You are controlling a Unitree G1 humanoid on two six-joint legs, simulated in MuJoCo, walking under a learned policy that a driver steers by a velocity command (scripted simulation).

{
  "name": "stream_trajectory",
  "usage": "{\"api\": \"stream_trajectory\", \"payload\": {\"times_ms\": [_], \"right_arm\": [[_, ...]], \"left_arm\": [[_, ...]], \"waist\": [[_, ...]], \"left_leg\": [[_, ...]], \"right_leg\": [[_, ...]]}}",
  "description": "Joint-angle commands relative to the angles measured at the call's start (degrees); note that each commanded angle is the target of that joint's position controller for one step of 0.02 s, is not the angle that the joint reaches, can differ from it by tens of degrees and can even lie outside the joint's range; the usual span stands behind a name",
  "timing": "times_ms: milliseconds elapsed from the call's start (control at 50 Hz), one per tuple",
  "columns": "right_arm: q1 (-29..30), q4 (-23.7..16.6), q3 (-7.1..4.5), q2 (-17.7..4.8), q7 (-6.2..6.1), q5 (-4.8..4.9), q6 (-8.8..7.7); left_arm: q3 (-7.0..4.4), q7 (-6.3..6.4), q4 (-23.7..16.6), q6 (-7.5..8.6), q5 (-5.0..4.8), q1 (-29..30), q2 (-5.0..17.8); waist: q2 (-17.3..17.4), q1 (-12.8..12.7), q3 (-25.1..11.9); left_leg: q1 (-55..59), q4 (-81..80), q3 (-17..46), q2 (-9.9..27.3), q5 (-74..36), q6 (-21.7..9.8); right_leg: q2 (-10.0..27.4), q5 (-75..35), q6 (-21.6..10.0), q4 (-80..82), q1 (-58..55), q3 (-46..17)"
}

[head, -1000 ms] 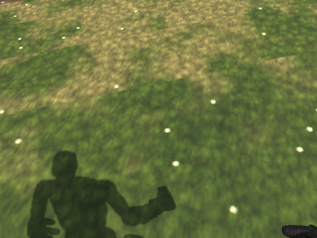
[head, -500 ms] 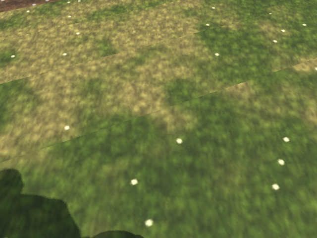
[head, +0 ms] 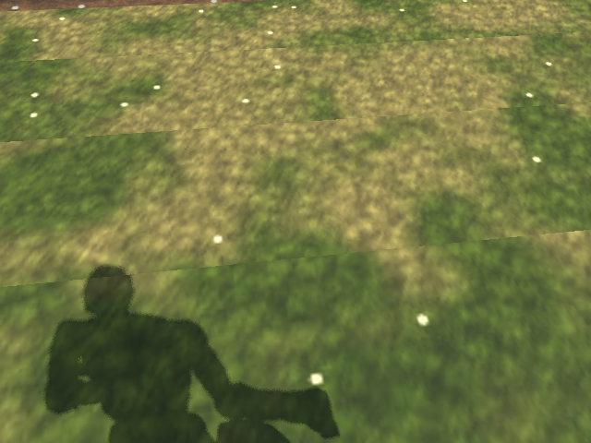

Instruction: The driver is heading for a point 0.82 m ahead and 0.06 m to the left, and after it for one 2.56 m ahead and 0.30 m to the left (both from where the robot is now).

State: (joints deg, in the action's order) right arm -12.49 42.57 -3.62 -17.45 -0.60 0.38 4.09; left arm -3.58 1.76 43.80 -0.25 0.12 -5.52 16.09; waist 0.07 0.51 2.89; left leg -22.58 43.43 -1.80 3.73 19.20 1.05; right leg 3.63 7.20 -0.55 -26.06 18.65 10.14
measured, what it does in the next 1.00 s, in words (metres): steps on the spot, turning left: left foot, then right foot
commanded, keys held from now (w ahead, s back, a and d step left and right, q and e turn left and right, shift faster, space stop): q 0.30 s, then no key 0.48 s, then w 0.22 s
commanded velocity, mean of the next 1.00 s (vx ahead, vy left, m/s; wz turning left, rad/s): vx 0.05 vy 0.00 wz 0.29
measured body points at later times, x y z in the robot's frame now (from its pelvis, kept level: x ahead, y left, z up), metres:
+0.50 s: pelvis +0.02 +0.00 +0.00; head +0.04 +0.01 +0.45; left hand +0.10 +0.31 -0.10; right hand +0.24 -0.23 -0.09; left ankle +0.01 +0.11 -0.73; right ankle +0.05 -0.12 -0.73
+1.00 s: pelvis +0.04 +0.01 +0.00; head +0.04 +0.01 +0.45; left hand +0.07 +0.30 -0.11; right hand +0.17 -0.24 -0.12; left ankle -0.04 +0.13 -0.73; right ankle +0.05 -0.10 -0.72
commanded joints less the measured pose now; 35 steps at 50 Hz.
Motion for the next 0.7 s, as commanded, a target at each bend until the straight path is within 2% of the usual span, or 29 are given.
{"api": "stream_trajectory", "payload": {"times_ms": [20,40,60,80,100,120,140,160,200,280,340,400,440,480,500,520,540,560,580,620,640,680,700], "right_arm": [[-7.72,-1.34,-2.42,-6.12,0.49,-0.5,-0.32],[-8.41,-1.92,-3.52,-10.17,-0.18,-0.69,-0.45],[-5.87,-4.74,-4.36,-16.43,-0.92,-0.89,-0.69],[-6.54,-5.05,-4.14,-15.39,-0.56,-3.09,-2.19],[-3.63,-5.21,-3.72,-13.8,-0.51,-3.02,-3.5],[0.2,-5.83,-3.47,-12.04,-0.68,-1.55,-4.08],[2.16,-6.37,-2.78,-9.91,-0.89,-0.43,-4.19],[2.56,-6.64,-2.23,-8.73,-1.21,-0.13,-4.14],[1.01,-6.85,-1.93,-8.0,-1.65,-0.29,-3.94],[-1.28,-7.08,-2.7,-9.5,-2.38,0.13,-3.24],[-0.25,-7.87,-2.9,-9.94,-2.17,-0.27,-2.64],[0.73,-7.94,-2.55,-9.41,-1.46,-0.44,-2.22],[1.74,-7.79,-2.18,-8.92,-1.22,-0.16,-1.99],[3.33,-7.63,-1.62,-7.93,-1.31,0.54,-1.78],[1.86,-7.31,-1.24,-6.78,-1.38,0.14,-2.0],[-0.72,-7.24,-0.47,-4.28,-1.2,-1.32,-2.47],[-0.15,-8.2,-0.82,-4.8,-1.15,-0.9,-2.86],[1.29,-7.36,-1.61,-8.19,-1.37,-1.31,-2.97],[2.71,-7.23,-2.42,-9.45,-1.48,-0.64,-2.89],[2.13,-6.11,-2.53,-7.95,-1.83,-0.58,-2.06],[1.63,-5.53,-2.04,-6.11,-1.73,-0.41,-1.86],[1.78,-4.89,-0.79,-2.82,-1.37,-0.26,-2.07],[2.67,-4.68,-0.45,-2.08,-1.26,-0.07,-2.27]], "left_arm": [[-2.18,0.2,-2.25,-0.16,-1.37,2.4,7.77],[-1.72,-0.12,-1.29,-0.59,-0.74,-0.7,5.04],[-1.43,-0.01,-4.02,-0.52,0.9,1.15,4.11],[-2.11,0.44,-5.35,-0.29,0.98,7.2,5.98],[-2.54,0.59,-5.01,-0.43,-0.06,6.28,6.58],[-2.99,0.97,-3.38,-0.66,-0.03,3.76,6.91],[-3.32,1.4,-2.3,-0.79,0.56,2.77,7.48],[-3.43,1.39,-2.04,-0.69,0.83,2.31,7.31],[-3.21,1.1,-2.1,-0.2,0.18,1.88,6.18],[-2.29,0.68,-2.86,0.4,-0.35,4.44,4.54],[-2.04,-0.11,-2.27,0.62,-0.67,3.56,5.0],[-1.96,-0.76,-1.8,0.88,-0.97,2.45,5.7],[-1.82,-1.25,-1.52,1.22,-0.98,1.43,5.71],[-1.62,-1.81,-0.38,1.79,-0.54,-1.62,5.14],[-1.89,-1.77,-0.27,1.94,0.32,-2.45,7.06],[-2.36,-1.5,-0.94,1.81,1.39,-2.75,10.84],[-1.94,-1.55,-0.28,1.69,2.04,-0.57,10.45],[-1.14,-1.56,-1.38,2.1,1.82,1.39,7.41],[-1.06,-1.38,-1.04,2.31,1.5,1.39,7.41],[-1.05,-1.1,-0.42,2.65,0.18,1.97,8.16],[-0.79,-1.0,0.1,2.51,-0.1,2.08,7.62],[-0.62,-1.05,0.96,1.67,-0.12,2.44,7.0],[-0.57,-1.05,1.46,1.22,0.01,1.48,6.89]], "waist": [[-4.02,3.03,-7.27],[7.93,1.82,-4.4],[20.35,0.54,-1.03],[14.69,4.1,-3.29],[11.69,1.79,-3.23],[8.56,-0.24,-3.35],[7.93,-0.66,-4.17],[7.89,-1.06,-5.18],[6.91,-0.97,-7.53],[7.76,0.88,-7.74],[9.09,1.33,-7.87],[9.46,1.77,-7.92],[9.07,1.29,-7.9],[7.72,-1.12,-7.73],[5.01,-0.66,-8.15],[-5.78,1.63,-9.61],[-13.73,2.98,-6.65],[-11.11,0.85,-5.92],[-10.2,0.09,-5.29],[-8.19,0.24,-4.72],[-7.56,0.62,-4.79],[-8.75,0.26,-5.4],[-9.51,-0.77,-5.93]], "left_leg": [[12.22,-12.08,-1.04,-2.24,-6.01,-4.27],[14.35,-22.21,11.81,5.12,-14.24,-8.24],[14.68,-26.63,31.48,17.63,-23.29,-17.94],[10.14,-28.84,32.89,17.79,-18.93,-21.22],[9.91,-28.65,27.73,14.65,-15.21,-18.16],[10.51,-27.53,23.71,11.65,-13.09,-14.45],[11.26,-26.65,21.76,10.39,-14.84,-12.61],[11.25,-25.86,20.33,9.22,-18.99,-12.3],[14.13,-24.6,19.37,8.13,-24.24,-12.67],[18.89,-23.07,21.53,7.46,-23.33,-13.07],[16.42,-22.61,23.04,7.56,-21.82,-13.88],[14.29,-21.38,24.69,7.59,-25.58,-14.28],[14.67,-19.86,25.94,7.25,-28.07,-13.88],[12.62,-17.88,25.13,4.69,-25.48,-11.08],[9.34,-16.13,23.54,2.49,-18.67,-8.26],[4.22,-7.35,17.08,-3.88,-5.02,-4.77],[0.2,-5.58,10.98,-8.19,9.56,-1.83],[0.86,1.73,10.65,-6.14,13.73,0.55],[-1.16,6.86,10.25,-6.36,13.74,1.54],[-3.29,11.03,11.15,-4.93,11.77,3.53],[-2.22,9.47,10.48,-4.44,10.96,4.11],[2.09,0.9,6.56,-3.57,8.62,4.62],[4.22,-3.64,5.2,-3.6,6.42,4.59]], "right_leg": [[11.7,6.68,-5.95,2.43,-0.32,-6.85],[5.71,14.1,-0.25,-11.01,6.39,-0.93],[-3.87,29.8,4.75,-24.62,20.75,-1.09],[-4.34,30.37,3.67,-35.09,20.32,-10.81],[-3.2,24.63,2.52,-37.76,20.41,-13.19],[-2.43,19.34,2.22,-37.65,20.43,-13.77],[-2.36,16.46,2.52,-37.73,20.2,-13.79],[-2.88,14.38,3.04,-39.11,18.51,-13.64],[-3.85,12.0,3.83,-38.17,17.4,-13.81],[-4.46,11.0,5.23,-25.02,16.57,-14.82],[-4.58,12.18,5.45,-18.74,10.7,-14.38],[-4.55,13.76,4.88,-14.41,5.0,-13.42],[-4.5,12.68,3.98,-9.06,2.18,-12.98],[-4.31,1.32,2.11,4.62,-5.28,-12.11],[-0.26,-5.25,0.51,6.62,-10.6,-15.19],[9.56,-17.09,-3.33,6.96,-15.51,-24.84],[15.45,-19.3,-11.98,7.52,-10.39,-31.67],[16.09,-16.54,-14.9,8.91,-8.61,-32.22],[14.61,-15.98,-14.51,8.69,-9.7,-31.01],[12.8,-17.15,-12.9,7.22,-11.57,-28.0],[11.31,-18.96,-12.07,6.48,-11.62,-25.66],[7.87,-21.58,-10.45,4.97,-11.58,-21.09],[7.33,-23.42,-10.35,4.32,-12.0,-20.46]]}}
